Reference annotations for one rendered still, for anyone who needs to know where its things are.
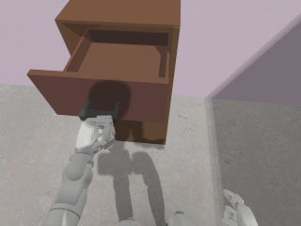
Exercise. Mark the drawer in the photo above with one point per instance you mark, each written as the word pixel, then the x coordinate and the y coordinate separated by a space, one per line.
pixel 108 66

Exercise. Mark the left robot hand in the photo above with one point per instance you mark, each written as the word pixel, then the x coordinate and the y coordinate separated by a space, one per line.
pixel 100 128

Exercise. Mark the cabinet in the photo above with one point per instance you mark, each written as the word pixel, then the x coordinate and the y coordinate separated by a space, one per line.
pixel 140 15

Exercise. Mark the left robot forearm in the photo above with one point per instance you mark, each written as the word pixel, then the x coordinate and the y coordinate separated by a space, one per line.
pixel 70 200

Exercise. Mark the robot right shin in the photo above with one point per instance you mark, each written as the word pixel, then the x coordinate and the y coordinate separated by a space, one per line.
pixel 179 212

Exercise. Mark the right robot hand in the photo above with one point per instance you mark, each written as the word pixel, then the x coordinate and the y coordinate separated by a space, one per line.
pixel 243 215

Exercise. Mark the handle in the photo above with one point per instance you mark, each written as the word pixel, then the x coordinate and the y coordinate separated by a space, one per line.
pixel 93 113

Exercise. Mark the robot right thigh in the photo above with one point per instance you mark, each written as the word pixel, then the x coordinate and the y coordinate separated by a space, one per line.
pixel 181 220

